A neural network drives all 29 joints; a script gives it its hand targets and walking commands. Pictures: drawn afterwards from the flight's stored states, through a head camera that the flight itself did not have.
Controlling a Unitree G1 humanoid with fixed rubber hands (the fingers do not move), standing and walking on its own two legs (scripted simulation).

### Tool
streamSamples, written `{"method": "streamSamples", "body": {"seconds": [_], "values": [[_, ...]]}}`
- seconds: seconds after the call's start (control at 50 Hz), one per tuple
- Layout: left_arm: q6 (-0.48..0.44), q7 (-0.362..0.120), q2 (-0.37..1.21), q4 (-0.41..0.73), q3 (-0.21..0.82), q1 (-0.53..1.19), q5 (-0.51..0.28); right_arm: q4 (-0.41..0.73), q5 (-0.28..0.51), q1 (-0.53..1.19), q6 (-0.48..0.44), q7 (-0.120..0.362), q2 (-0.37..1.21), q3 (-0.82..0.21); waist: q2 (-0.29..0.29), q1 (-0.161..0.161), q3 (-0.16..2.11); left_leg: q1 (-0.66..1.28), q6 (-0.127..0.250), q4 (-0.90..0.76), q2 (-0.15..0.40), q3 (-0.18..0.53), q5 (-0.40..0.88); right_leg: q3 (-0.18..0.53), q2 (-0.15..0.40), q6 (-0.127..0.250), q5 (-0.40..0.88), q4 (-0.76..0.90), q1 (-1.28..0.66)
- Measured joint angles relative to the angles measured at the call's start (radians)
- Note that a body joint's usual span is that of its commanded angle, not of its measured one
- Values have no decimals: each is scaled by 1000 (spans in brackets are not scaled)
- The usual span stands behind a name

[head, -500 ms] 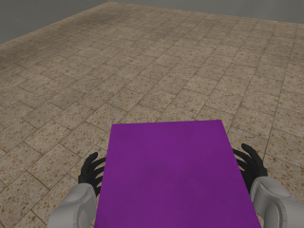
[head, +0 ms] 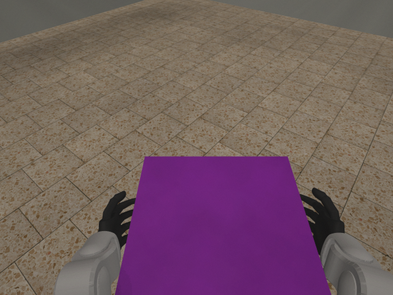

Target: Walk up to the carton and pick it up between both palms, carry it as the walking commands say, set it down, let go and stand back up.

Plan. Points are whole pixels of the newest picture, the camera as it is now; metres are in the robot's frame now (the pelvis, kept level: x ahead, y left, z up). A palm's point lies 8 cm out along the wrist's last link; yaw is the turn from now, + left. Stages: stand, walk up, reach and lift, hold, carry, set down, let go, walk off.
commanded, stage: carry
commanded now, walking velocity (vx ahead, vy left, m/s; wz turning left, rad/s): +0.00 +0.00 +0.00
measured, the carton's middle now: (215, 244) +0.24 +0.01 +0.02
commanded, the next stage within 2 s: none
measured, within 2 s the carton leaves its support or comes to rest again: neither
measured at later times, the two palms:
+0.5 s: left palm (109, 281) +0.15 +0.17 +0.08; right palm (351, 282) +0.17 -0.19 +0.09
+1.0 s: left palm (129, 257) +0.19 +0.15 +0.07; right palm (355, 263) +0.20 -0.21 +0.08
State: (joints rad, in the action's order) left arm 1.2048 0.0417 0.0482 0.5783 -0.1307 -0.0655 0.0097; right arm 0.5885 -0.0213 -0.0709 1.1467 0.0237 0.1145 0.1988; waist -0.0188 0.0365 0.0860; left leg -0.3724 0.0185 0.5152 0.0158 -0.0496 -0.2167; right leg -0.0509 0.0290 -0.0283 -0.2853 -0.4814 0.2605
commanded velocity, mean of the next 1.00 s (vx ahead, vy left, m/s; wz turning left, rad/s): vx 0.00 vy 0.00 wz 0.00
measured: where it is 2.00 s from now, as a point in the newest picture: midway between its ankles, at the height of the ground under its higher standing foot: outside the picture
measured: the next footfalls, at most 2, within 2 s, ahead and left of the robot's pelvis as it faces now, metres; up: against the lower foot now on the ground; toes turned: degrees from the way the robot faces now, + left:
none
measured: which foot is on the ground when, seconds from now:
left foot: down 0.00-1.00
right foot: down 0.00-1.00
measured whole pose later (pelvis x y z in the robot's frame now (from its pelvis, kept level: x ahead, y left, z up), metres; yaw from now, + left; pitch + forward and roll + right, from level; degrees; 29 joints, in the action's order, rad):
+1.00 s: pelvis -0.05 -0.02 +0.00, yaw -1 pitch +3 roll +0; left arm 1.17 0.04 0.10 0.47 -0.16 -0.02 0.06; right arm 0.43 -0.01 0.03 1.14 0.01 0.06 0.20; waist 0.00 0.00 0.08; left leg -0.40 -0.01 0.50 0.03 -0.02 -0.14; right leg -0.05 0.01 0.01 -0.27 -0.56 0.34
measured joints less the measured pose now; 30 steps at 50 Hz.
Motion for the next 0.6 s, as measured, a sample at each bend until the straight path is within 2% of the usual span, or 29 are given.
{"method": "streamSamples", "body": {"seconds": [0.06,0.14,0.2,0.26,0.42,0.6], "values": [[-12,0,27,-32,3,22,17,-15,2,25,11,-1,-42,0,30,-19,-5,-3,-10,-1,10,-4,24,6,-10,11,17,9,0],[-3,0,48,-47,-4,13,32,-41,12,36,33,-7,-57,1,29,-59,11,2,-5,-23,4,-8,50,10,-2,11,20,-19,19],[6,0,48,-50,-9,6,39,-65,15,44,39,-10,-55,-3,25,-72,17,-2,-6,-25,4,-6,65,9,-2,14,26,-34,31],[9,0,48,-52,-14,0,43,-84,17,56,44,-13,-56,-6,24,-66,19,-13,-10,-24,5,-4,78,6,-2,18,32,-48,47],[17,-1,41,-58,-22,6,33,-100,11,70,48,-14,-50,-9,25,-24,14,-48,-16,-13,6,12,99,-4,-3,25,46,-71,88],[9,1,37,-56,-18,8,25,-86,10,64,43,-15,-49,-8,23,-24,6,-62,-17,-7,3,23,104,-6,-4,29,43,-88,104]]}}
